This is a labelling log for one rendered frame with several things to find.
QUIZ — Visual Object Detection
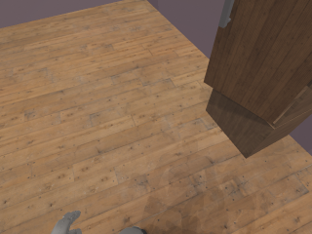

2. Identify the cupboard door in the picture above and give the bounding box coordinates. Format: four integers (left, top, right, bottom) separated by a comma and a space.
204, 0, 312, 124

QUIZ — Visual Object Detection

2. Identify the left robot hand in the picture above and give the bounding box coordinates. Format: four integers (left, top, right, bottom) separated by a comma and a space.
51, 210, 82, 234

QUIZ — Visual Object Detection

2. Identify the handle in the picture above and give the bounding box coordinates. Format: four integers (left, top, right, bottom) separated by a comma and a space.
218, 0, 235, 28

